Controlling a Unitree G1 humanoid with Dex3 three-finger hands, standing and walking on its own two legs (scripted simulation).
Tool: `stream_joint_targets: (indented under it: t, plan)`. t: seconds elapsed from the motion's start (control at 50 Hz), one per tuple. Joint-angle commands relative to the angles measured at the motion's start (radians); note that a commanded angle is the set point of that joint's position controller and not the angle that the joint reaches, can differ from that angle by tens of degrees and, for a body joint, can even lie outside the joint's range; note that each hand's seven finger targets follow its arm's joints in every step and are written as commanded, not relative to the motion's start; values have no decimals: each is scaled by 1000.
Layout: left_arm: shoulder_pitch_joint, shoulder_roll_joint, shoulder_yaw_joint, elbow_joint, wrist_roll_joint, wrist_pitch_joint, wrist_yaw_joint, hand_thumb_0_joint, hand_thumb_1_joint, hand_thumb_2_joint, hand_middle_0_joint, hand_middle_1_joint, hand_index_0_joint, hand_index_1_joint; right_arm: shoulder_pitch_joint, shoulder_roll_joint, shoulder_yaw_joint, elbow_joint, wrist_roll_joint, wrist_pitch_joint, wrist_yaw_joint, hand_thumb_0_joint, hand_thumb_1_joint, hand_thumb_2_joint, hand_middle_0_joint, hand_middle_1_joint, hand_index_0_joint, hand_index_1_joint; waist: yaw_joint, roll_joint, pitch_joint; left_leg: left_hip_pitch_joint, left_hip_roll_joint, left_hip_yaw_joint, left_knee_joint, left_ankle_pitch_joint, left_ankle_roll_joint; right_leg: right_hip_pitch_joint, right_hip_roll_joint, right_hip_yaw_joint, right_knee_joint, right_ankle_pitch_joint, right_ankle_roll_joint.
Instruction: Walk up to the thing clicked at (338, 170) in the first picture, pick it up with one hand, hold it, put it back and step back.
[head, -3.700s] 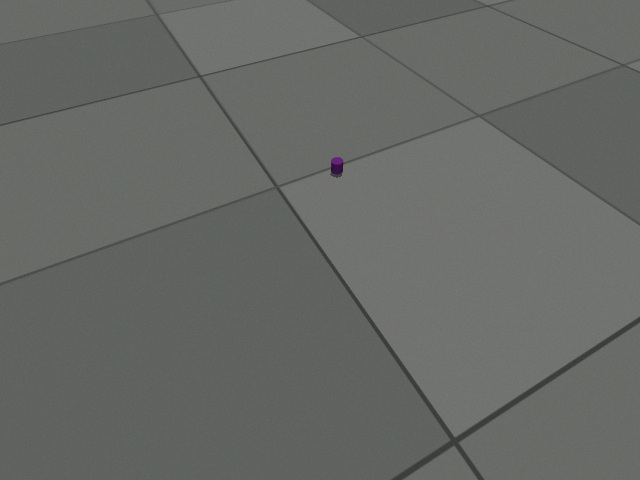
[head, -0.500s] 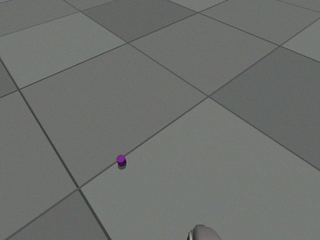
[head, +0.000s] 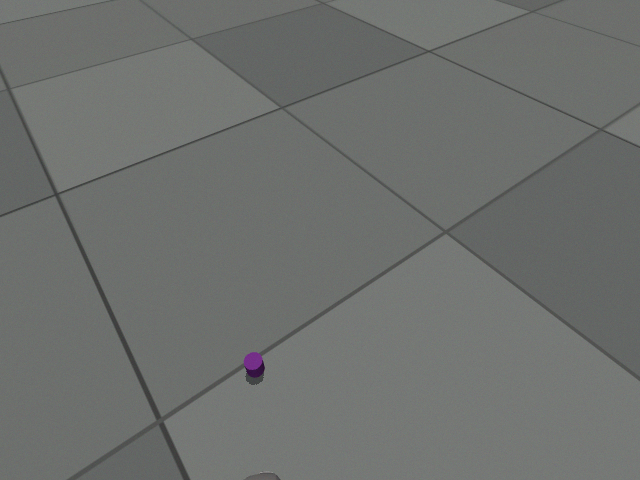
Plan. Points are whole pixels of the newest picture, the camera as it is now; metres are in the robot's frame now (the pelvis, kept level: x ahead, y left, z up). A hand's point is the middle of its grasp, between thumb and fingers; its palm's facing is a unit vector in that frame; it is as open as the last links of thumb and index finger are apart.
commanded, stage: walk up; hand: left
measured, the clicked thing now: (254, 364) +0.58 +0.25 -0.74
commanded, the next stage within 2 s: stand in 1.58 s
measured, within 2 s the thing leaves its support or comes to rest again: neither
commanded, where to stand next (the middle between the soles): +0.18 +0.01 m, yaw -1 degrees
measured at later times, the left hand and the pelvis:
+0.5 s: hand out of the picture +0.15 +0.28 -0.16, palm faces -0.07 -0.92 -0.38, open 7.4 cm; pelvis +0.07 +0.02 -0.01, yaw -3 degrees
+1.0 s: hand (161, 460) +0.18 +0.25 -0.15, palm faces -0.07 -0.95 -0.30, open 7.4 cm; pelvis +0.08 +0.02 +0.01, yaw -3 degrees
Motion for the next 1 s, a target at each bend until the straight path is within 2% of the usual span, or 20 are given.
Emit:
stream_joint_targets:
  t: [0.0,0.02,0.04,0.06,0.08,0.12,0.16,0.24,0.32,0.36,0.38,0.4,0.42,0.44,0.46,0.48,0.52,0.56,0.66,0.98]
  plan:
    - [-68,213,55,-95,8,-4,14,0,900,900,-200,-300,-200,-300,150,-188,-63,-10,4,-53,-35,0,-900,-900,200,300,200,300,-107,-13,-57,392,-68,45,-91,-63,32,-297,-147,128,67,-152,-133]
    - [-25,144,33,-91,5,2,14,0,900,900,-200,-300,-200,-300,214,-242,-78,0,-2,-60,-48,0,-900,-900,200,300,200,300,-132,203,-69,434,51,-142,-247,-279,68,-368,-60,36,350,-127,-90]
    - [26,73,5,-79,-16,12,26,0,900,900,-200,-300,-200,-300,135,-278,-70,-41,-7,-63,-63,0,-900,-900,200,300,200,300,-67,297,-5,391,265,-544,-390,-222,131,-523,80,46,502,-221,-25]
    - [35,191,38,-39,-10,26,47,0,900,900,-200,-300,-200,-300,91,-321,-77,-61,15,-56,-61,0,-900,-900,200,300,200,300,-66,190,23,259,339,-600,-402,-248,219,-452,16,132,564,-247,-41]
    - [21,220,40,-36,-11,26,53,0,900,900,-200,-300,-200,-300,53,-305,-74,-65,18,-52,-63,0,-900,-900,200,300,200,300,-49,175,70,210,348,-585,-391,-173,285,-445,-8,134,611,-240,-44]
    - [20,209,39,-11,-19,28,54,0,900,900,-200,-300,-200,-300,14,-225,-43,-83,13,-57,-75,0,-900,-900,200,300,200,300,-30,115,34,244,218,-300,-314,216,214,-397,-17,189,583,-171,-37]
    - [41,186,34,15,-25,37,47,0,900,900,-200,-300,-200,-300,18,-215,-36,-75,23,-65,-83,0,-900,-900,200,300,200,300,-19,135,-7,235,161,-162,-256,417,181,-328,-22,159,529,-106,-28]
    - [5,148,24,31,-23,60,47,0,900,900,-200,-300,-200,-300,-45,-197,-23,-88,23,-53,-97,0,-900,-900,200,300,200,300,-18,139,-35,196,145,-69,-232,427,194,-252,-22,111,376,-34,-4]
    - [-68,131,22,33,-19,58,55,0,900,900,-200,-300,-200,-300,-35,-194,-16,-75,31,-38,-103,0,-900,-900,200,300,200,300,-37,139,-82,225,157,-52,-113,676,199,-170,-7,53,250,13,-7]
    - [-56,132,24,54,-15,56,57,0,900,900,-200,-300,-200,-300,-63,-203,-17,-75,39,-26,-103,0,-900,-900,200,300,200,300,-22,113,-110,204,170,-68,-64,602,203,-96,-1,47,163,45,-18]
    - [-48,136,26,65,-11,54,58,0,900,900,-200,-300,-200,-300,-96,-201,-14,-78,43,-19,-102,0,-900,-900,200,300,200,300,-5,81,-121,166,155,-65,-27,488,181,-34,4,42,64,112,-31]
    - [-57,163,33,69,-4,46,58,0,900,900,-200,-300,-200,-300,-92,-173,-4,-70,49,-13,-101,0,-900,-900,200,300,200,300,0,15,-123,136,118,-59,11,365,131,12,-16,94,-8,225,-48]
    - [-76,218,46,61,3,39,60,0,900,900,-200,-300,-200,-300,-82,-131,7,-73,54,-13,-102,0,-900,-900,200,300,200,300,-9,-121,-149,89,58,-20,90,196,79,41,-138,258,-19,367,-91]
    - [-146,231,40,41,3,34,58,0,900,900,-200,-300,-200,-300,-77,-102,21,-64,54,-10,-102,0,-900,-900,200,300,200,300,-42,-180,-114,70,-23,17,105,-22,44,-22,-230,384,-75,372,-148]
    - [-218,247,33,35,-9,40,55,0,900,900,-200,-300,-200,-300,-76,-117,15,-33,50,-3,-107,0,-900,-900,200,300,200,300,-51,-202,-89,172,-62,18,81,-196,38,-148,-285,393,-75,364,-226]
    - [-254,226,25,35,-8,44,52,0,900,900,-200,-300,-200,-300,-59,-124,14,1,44,-4,-108,0,-900,-900,200,300,200,300,-67,-205,-76,233,-52,4,19,-187,42,-201,-262,368,-66,331,-197]
    - [-245,179,10,50,-8,49,50,0,900,900,-200,-300,-200,-300,-108,-154,8,27,43,-12,-98,0,-900,-900,200,300,200,300,-56,-181,-77,267,-12,-26,-79,-46,57,-212,-162,248,-53,232,-104]
    - [-243,167,7,75,-9,53,47,0,900,900,-200,-300,-200,-300,-155,-153,16,42,39,-14,-91,0,-900,-900,200,300,200,300,-35,-179,-80,239,26,-56,-132,-51,67,-176,-113,221,-71,89,-64]
    - [-286,153,0,114,-12,56,41,0,900,900,-200,-300,-200,-300,-210,-147,36,104,23,-19,-82,0,-900,-900,200,300,200,300,-20,-85,-24,180,28,-69,-255,-131,53,-126,-108,233,-147,-63,-52]
    - [-324,135,-6,218,-14,57,32,0,900,900,-200,-300,-200,-300,-256,-138,45,199,19,-31,-87,0,-900,-900,200,300,200,300,-25,-22,-75,251,47,-51,-362,5,35,9,-97,184,-214,161,-24]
